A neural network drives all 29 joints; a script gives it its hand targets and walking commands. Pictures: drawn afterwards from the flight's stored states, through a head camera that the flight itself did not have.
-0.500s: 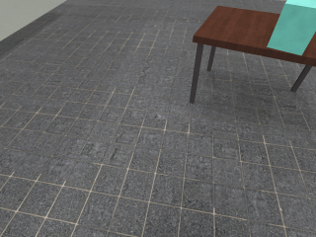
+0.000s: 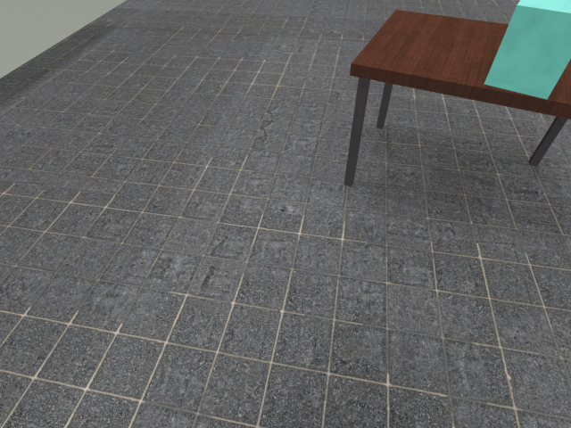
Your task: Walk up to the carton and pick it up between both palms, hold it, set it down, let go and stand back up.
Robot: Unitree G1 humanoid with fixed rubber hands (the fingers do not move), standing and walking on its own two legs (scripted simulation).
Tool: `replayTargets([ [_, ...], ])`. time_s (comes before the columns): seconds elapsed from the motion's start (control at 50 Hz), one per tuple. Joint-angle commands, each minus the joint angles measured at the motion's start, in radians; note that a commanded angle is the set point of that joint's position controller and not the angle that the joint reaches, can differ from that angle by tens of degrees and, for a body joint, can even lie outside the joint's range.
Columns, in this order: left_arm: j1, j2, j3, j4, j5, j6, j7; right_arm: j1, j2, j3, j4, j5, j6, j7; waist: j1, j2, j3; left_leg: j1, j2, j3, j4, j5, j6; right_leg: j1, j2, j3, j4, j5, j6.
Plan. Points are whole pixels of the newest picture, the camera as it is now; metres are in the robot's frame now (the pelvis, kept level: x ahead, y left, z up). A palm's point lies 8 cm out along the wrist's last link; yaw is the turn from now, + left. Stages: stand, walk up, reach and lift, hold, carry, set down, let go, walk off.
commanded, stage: walk up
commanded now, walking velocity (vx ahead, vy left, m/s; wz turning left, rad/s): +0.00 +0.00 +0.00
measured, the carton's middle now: (538, 43) +1.28 -0.79 +0.00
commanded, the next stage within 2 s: none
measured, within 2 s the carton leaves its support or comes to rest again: neither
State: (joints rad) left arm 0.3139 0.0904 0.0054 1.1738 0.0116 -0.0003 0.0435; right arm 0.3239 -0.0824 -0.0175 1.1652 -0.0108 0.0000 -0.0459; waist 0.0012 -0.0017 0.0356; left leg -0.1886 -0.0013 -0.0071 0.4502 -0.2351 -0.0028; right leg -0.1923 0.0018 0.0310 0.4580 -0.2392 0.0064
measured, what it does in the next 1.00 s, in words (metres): walks ahead, turning right: right foot, then left foot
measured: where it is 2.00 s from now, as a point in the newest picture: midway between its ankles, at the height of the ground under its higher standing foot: (405, 313)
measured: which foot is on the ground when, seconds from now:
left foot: down 0.00-0.44, up 0.46-0.84, down 0.86-1.00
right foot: down 0.00-0.12, up 0.14-0.42, down 0.44-0.86, up 0.88-1.00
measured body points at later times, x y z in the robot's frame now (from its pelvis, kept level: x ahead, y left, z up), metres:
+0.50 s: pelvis +0.08 -0.12 -0.05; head +0.06 -0.15 +0.40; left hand +0.16 +0.17 -0.16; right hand +0.05 -0.39 -0.20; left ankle +0.01 +0.09 -0.71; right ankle +0.10 -0.26 -0.74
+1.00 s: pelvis +0.32 -0.16 -0.02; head +0.34 -0.14 +0.43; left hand +0.44 +0.07 -0.17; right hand +0.26 -0.41 -0.14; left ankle +0.41 -0.10 -0.74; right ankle +0.19 -0.25 -0.65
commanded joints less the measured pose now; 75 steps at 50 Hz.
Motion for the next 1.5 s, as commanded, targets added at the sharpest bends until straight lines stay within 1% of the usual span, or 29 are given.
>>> replayTargets([
  [0.0, 0.095, 0.072, 0.010, -0.008, 0.002, -0.006, 0.003, 0.100, -0.081, -0.012, -0.002, -0.003, -0.006, 0.001, -0.003, -0.001, 0.062, -0.045, 0.064, -0.078, -0.095, 0.018, 0.029, -0.040, -0.063, 0.072, -0.099, 0.031, -0.029],
  [0.04, 0.081, 0.063, 0.009, -0.016, 0.000, -0.008, 0.001, 0.087, -0.072, -0.009, -0.005, -0.004, -0.003, -0.001, -0.002, 0.017, 0.082, -0.053, 0.061, -0.070, -0.095, 0.008, 0.028, -0.054, -0.060, 0.076, -0.105, 0.014, -0.030],
  [0.06, 0.062, 0.267, 0.067, -0.112, 0.010, -0.016, -0.021, 0.079, -0.264, -0.065, -0.123, -0.050, -0.032, -0.008, -0.022, 0.037, -0.019, 0.216, 0.118, -0.150, -0.038, -0.462, 0.110, -0.371, -0.030, 0.133, 0.064, -0.505, -0.047],
  [0.1, -0.108, 0.224, 0.053, -0.190, 0.038, -0.003, -0.040, 0.157, -0.317, -0.098, -0.101, -0.055, -0.041, -0.033, -0.091, 0.185, 0.086, 0.251, 0.454, -0.464, -0.272, -0.644, 0.241, -0.667, -0.007, -0.018, 0.497, -0.328, 0.013],
  [0.12, -0.110, 0.205, 0.053, -0.215, 0.064, 0.001, -0.049, 0.121, -0.303, -0.098, -0.102, -0.052, -0.050, -0.044, -0.078, 0.155, 0.140, 0.174, 0.538, -0.505, -0.285, -0.599, 0.272, -0.680, -0.116, 0.028, 0.595, -0.289, 0.032],
  [0.2, 0.048, 0.186, 0.071, -0.206, 0.063, 0.000, -0.087, -0.004, -0.250, -0.080, -0.169, -0.061, -0.093, -0.039, 0.011, 0.139, 0.090, 0.054, 0.401, -0.201, -0.288, -0.483, 0.180, -0.520, -0.139, 0.054, 0.649, -0.131, 0.057],
  [0.3, 0.040, 0.178, 0.064, -0.250, 0.031, 0.003, -0.108, -0.079, -0.323, -0.083, -0.208, -0.088, -0.086, -0.008, 0.028, 0.199, 0.176, -0.103, 0.352, 0.070, -0.244, -0.501, 0.163, -0.314, -0.139, -0.044, 0.382, -0.094, 0.039],
  [0.38, 0.274, 0.237, 0.088, -0.189, 0.021, -0.025, -0.095, -0.094, -0.329, -0.064, -0.231, -0.104, -0.049, 0.015, 0.116, -0.036, 0.120, -0.334, 0.263, 0.215, 0.106, -0.646, 0.126, 0.117, -0.020, -0.196, 0.256, -0.073, -0.005],
  [0.4, 0.384, 0.275, 0.102, -0.158, 0.013, -0.027, -0.080, -0.080, -0.265, -0.038, -0.249, -0.102, -0.036, 0.033, 0.156, -0.205, 0.090, -0.351, 0.152, 0.262, 0.450, -0.566, 0.107, 0.162, 0.034, -0.135, 0.201, -0.174, -0.024],
  [0.42, 0.454, 0.350, 0.112, -0.166, 0.011, -0.029, -0.065, -0.065, -0.173, -0.002, -0.296, -0.081, -0.028, 0.062, 0.163, -0.438, 0.082, -0.503, 0.050, 0.184, 0.811, -0.557, 0.076, 0.144, -0.118, 0.283, 0.036, -0.436, -0.078],
  [0.44, 0.399, 0.360, 0.089, -0.218, -0.014, -0.030, -0.053, -0.028, -0.145, 0.018, -0.358, -0.059, -0.029, 0.085, 0.122, -0.363, 0.120, -0.579, 0.027, 0.026, 0.919, -0.469, 0.058, 0.061, -0.274, 0.720, -0.214, -0.649, -0.121],
  [0.46, 0.313, 0.426, 0.097, -0.263, -0.036, -0.028, -0.036, -0.018, -0.206, 0.013, -0.402, -0.036, -0.037, 0.087, 0.078, -0.317, 0.065, -0.619, 0.048, -0.028, 0.934, -0.407, 0.060, 0.083, -0.362, 0.938, -0.390, -0.853, -0.203],
  [0.52, 0.195, 0.415, 0.094, -0.308, -0.002, -0.036, -0.019, -0.077, -0.301, 0.009, -0.406, -0.025, -0.068, 0.074, 0.058, -0.176, 0.088, -0.602, 0.149, -0.054, 0.872, -0.299, 0.039, 0.024, -0.354, 0.723, -0.252, -0.669, -0.256],
  [0.62, 0.208, 0.293, 0.056, -0.276, 0.022, -0.079, -0.038, -0.068, -0.259, 0.016, -0.423, -0.027, -0.065, 0.084, 0.023, -0.084, 0.110, -0.425, 0.123, -0.014, 0.563, -0.122, 0.017, -0.121, -0.238, 0.365, -0.180, -0.210, -0.239],
  [0.8, 0.178, 0.287, 0.061, -0.279, 0.038, -0.073, -0.061, 0.057, -0.237, -0.026, -0.437, -0.038, -0.075, 0.061, -0.049, 0.006, 0.094, 0.067, 0.022, 0.096, 0.184, 0.078, 0.021, -0.308, -0.121, 0.187, 0.044, -0.260, -0.159],
  [0.82, 0.220, 0.247, 0.049, -0.273, 0.043, -0.069, -0.066, 0.158, -0.270, -0.042, -0.416, -0.044, -0.083, 0.048, -0.074, 0.099, 0.023, 0.190, 0.056, 0.031, 0.139, -0.041, 0.022, -0.327, -0.061, 0.143, 0.270, -0.201, -0.136],
  [0.84, 0.300, 0.178, 0.028, -0.280, 0.034, -0.066, -0.071, 0.250, -0.341, -0.064, -0.416, -0.051, -0.089, 0.036, -0.080, 0.286, -0.054, 0.265, 0.292, -0.344, -0.026, -0.370, 0.050, -0.395, 0.038, 0.054, 0.616, -0.278, -0.079],
  [0.86, 0.335, 0.187, 0.023, -0.313, 0.033, -0.054, -0.066, 0.249, -0.410, -0.075, -0.429, -0.029, -0.079, 0.026, -0.061, 0.290, -0.011, 0.251, 0.478, -0.781, -0.263, -0.580, 0.106, -0.533, 0.074, 0.058, 0.777, -0.359, -0.031],
  [0.88, 0.272, 0.244, 0.035, -0.327, 0.042, -0.044, -0.061, 0.213, -0.428, -0.080, -0.422, 0.003, -0.072, 0.014, -0.061, 0.222, 0.048, 0.168, 0.515, -0.899, -0.367, -0.742, 0.148, -0.584, 0.022, 0.099, 0.854, -0.319, -0.016],
  [0.98, 0.161, 0.213, 0.031, -0.321, 0.038, -0.048, -0.078, 0.125, -0.246, -0.019, -0.384, -0.026, -0.115, 0.026, -0.002, 0.089, 0.085, 0.040, 0.331, -0.212, -0.232, -0.086, 0.097, -0.440, -0.059, 0.102, 0.706, -0.085, 0.005],
  [1.04, 0.091, 0.173, 0.023, -0.340, 0.048, -0.037, -0.088, 0.206, -0.218, -0.010, -0.331, -0.022, -0.128, 0.030, -0.010, 0.108, 0.034, 0.103, 0.291, -0.047, -0.177, 0.301, 0.108, -0.456, -0.031, 0.030, 0.669, 0.018, 0.010],
  [1.08, 0.043, 0.152, 0.011, -0.357, 0.041, -0.033, -0.092, 0.195, -0.214, -0.007, -0.331, -0.032, -0.122, 0.033, 0.010, 0.094, 0.035, 0.106, 0.272, 0.020, -0.173, 0.297, 0.110, -0.484, -0.022, 0.021, 0.615, 0.067, -0.001],
  [1.24, -0.185, 0.171, -0.005, -0.423, 0.057, -0.044, -0.100, 0.277, -0.291, -0.005, -0.290, -0.048, -0.094, 0.036, -0.036, 0.124, 0.147, 0.071, 0.329, 0.113, -0.201, 0.191, 0.165, -0.337, -0.056, -0.097, 0.214, 0.166, -0.029],
  [1.32, 0.050, 0.228, 0.034, -0.362, 0.066, -0.065, -0.075, 0.274, -0.289, 0.010, -0.276, -0.054, -0.058, 0.042, 0.076, 0.002, 0.059, 0.053, 0.267, 0.201, 0.157, 0.255, 0.147, -0.018, 0.001, -0.109, 0.092, 0.104, -0.073],
  [1.34, 0.191, 0.276, 0.057, -0.326, 0.070, -0.065, -0.064, 0.327, -0.257, 0.024, -0.278, -0.051, -0.053, 0.046, 0.116, -0.086, -0.069, -0.046, 0.196, 0.236, 0.399, 0.153, 0.117, 0.193, -0.033, -0.031, 0.137, 0.073, -0.094],
  [1.36, 0.263, 0.347, 0.079, -0.322, 0.073, -0.058, -0.050, 0.405, -0.217, 0.034, -0.297, -0.039, -0.047, 0.049, 0.108, -0.223, -0.192, -0.223, 0.102, 0.226, 0.673, -0.160, 0.074, 0.363, -0.254, 0.338, 0.133, -0.029, -0.153],
  [1.38, 0.265, 0.411, 0.097, -0.356, 0.019, -0.054, -0.028, 0.400, -0.256, 0.019, -0.339, 0.002, -0.032, 0.050, 0.125, -0.225, -0.195, -0.416, -0.007, 0.118, 0.845, -0.346, 0.027, 0.419, -0.397, 0.729, -0.092, -0.175, -0.267],
  [1.4, 0.237, 0.382, 0.095, -0.369, -0.017, -0.048, -0.012, 0.283, -0.312, 0.001, -0.356, -0.008, -0.026, 0.047, 0.132, -0.128, -0.160, -0.446, 0.061, 0.030, 0.889, -0.284, 0.033, 0.361, -0.405, 0.777, -0.194, -0.281, -0.245],
  [1.48, 0.069, 0.262, 0.058, -0.383, -0.002, -0.070, -0.014, 0.190, -0.223, -0.001, -0.388, -0.019, -0.049, 0.056, 0.025, -0.067, 0.060, -0.337, 0.103, -0.048, 0.804, -0.157, 0.026, -0.019, -0.302, 0.337, -0.184, 0.156, -0.178],
])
